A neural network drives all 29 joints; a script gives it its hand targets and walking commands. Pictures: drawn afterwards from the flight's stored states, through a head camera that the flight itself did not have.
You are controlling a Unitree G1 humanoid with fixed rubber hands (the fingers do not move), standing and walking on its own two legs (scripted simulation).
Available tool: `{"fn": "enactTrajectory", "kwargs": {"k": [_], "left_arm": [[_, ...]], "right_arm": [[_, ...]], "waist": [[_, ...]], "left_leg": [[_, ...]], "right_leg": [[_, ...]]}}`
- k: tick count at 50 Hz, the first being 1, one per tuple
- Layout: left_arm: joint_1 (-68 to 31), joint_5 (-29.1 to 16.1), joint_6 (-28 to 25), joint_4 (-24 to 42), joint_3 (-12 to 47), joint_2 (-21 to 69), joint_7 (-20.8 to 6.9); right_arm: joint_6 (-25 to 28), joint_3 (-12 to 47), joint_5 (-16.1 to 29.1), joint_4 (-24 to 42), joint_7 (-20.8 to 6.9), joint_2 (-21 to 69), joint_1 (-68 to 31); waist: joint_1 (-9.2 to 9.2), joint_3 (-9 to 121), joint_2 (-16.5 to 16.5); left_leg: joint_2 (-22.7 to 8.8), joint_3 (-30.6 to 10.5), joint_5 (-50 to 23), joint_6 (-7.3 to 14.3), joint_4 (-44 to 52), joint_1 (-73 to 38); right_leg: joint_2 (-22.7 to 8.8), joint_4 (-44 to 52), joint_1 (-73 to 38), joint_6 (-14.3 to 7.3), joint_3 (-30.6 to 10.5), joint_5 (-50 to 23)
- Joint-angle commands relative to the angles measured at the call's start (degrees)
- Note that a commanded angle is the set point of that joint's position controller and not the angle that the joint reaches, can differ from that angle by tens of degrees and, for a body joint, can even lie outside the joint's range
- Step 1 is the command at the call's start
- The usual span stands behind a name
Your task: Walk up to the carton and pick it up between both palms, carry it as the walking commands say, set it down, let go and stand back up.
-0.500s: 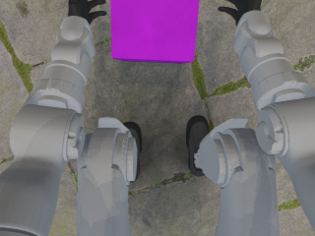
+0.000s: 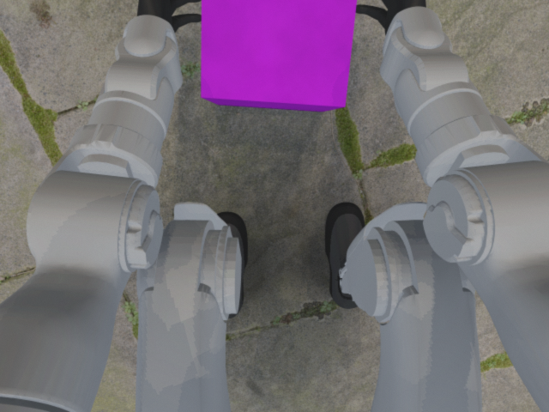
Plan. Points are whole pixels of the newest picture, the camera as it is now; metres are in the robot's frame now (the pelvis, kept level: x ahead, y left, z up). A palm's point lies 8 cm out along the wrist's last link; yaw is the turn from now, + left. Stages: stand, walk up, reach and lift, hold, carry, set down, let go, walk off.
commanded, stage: reach and lift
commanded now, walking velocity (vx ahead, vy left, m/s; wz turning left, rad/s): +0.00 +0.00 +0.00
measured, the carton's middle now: (275, 42) +0.52 +0.02 -0.28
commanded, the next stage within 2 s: none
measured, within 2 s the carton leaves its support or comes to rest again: leaves its support in 0.14 s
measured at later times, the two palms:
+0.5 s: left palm (162, 25) +0.51 +0.15 -0.19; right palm out of the picture +0.53 -0.12 -0.16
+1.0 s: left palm out of the picture +0.52 +0.15 -0.13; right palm out of the picture +0.53 -0.11 -0.11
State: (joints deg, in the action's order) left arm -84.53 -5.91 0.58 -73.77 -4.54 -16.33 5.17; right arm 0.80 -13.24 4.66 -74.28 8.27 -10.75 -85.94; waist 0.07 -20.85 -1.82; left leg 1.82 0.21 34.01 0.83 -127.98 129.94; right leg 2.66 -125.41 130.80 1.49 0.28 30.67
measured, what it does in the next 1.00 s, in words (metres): stands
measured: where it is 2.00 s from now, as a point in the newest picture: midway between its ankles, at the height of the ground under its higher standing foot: (287, 276)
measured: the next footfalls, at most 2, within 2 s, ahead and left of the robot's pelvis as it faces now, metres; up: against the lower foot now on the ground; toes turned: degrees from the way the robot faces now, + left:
none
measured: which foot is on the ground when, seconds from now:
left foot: down 0.00-1.00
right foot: down 0.00-1.00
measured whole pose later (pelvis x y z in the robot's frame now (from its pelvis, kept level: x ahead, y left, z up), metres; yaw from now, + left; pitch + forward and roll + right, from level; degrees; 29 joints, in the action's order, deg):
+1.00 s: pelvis +0.00 +0.00 +0.01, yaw +1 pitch +39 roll -1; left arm -76.1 0.0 11.4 -59.1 -10.1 -12.2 8.7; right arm -8.1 -26.8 -5.5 -49.3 9.3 -0.5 -73.7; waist -1.6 -10.3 -1.7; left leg 5.9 -1.2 33.0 -1.2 -125.2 130.7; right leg 6.6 -123.4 130.8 4.3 -2.1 31.4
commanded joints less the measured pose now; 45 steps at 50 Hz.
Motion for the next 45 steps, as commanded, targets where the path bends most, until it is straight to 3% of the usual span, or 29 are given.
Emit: {"fn": "enactTrajectory", "kwargs": {"k": [1, 7, 15, 29, 37, 45], "left_arm": [[-24.38, 2.4, 0.14, 11.36, 5.27, 39.88, -11.93], [-23.19, 3.04, 1.49, 15.28, 5.48, 45.27, -13.78], [-23.19, 2.71, 1.48, 18.34, 5.5, 46.18, -13.96], [-30.01, -1.07, 0.96, 25.35, 10.42, 48.47, -12.73], [-33.09, -1.13, 2.22, 30.16, 12.38, 51.05, -11.77], [-32.19, 0.54, 4.73, 30.24, 11.52, 55.68, -11.68]], "right_arm": [[-1.82, 5.54, -3.01, 7.78, -11.71, 42.36, -14.79], [-4.08, 3.97, -5.11, 8.21, -14.12, 48.33, -11.18], [-5.89, 2.35, -6.9, 7.27, -15.22, 51.5, -8.77], [-6.94, 6.32, -4.49, 9.71, -14.42, 57.6, -11.65], [-9.1, 8.74, -4.41, 13.73, -14.29, 61.96, -13.17], [-11.54, 9.49, -6.35, 18.08, -14.27, 64.17, -14.08]], "waist": [[-0.63, 50.86, 3.4], [-1.11, 50.33, 4.09], [-0.91, 50.05, 4.07], [-0.53, 60.01, 4.64], [0.21, 69.29, 4.9], [-0.48, 74.66, 4.53]], "left_leg": [[5.04, -2.15, -17.25, -0.46, 10.79, -19.61], [5.44, -1.45, -18.46, -0.09, 10.03, -19.99], [5.76, -1.0, -19.42, 0.1, 9.97, -19.93], [6.38, -0.14, -20.34, -0.55, 10.44, -25.25], [6.72, 0.81, -19.81, -0.88, 11.53, -30.23], [7.13, 1.81, -17.23, -1.04, 13.58, -32.54]], "right_leg": [[6.05, 5.03, -23.42, -1.0, 1.36, -16.41], [6.59, 4.65, -21.67, -1.24, 1.7, -16.9], [6.85, 4.76, -20.31, -1.53, 1.58, -17.5], [7.05, 5.33, -26.31, -1.24, 1.91, -18.08], [7.21, 6.54, -29.82, -0.54, 2.52, -17.09], [7.3, 9.03, -31.43, -0.07, 3.37, -14.19]]}}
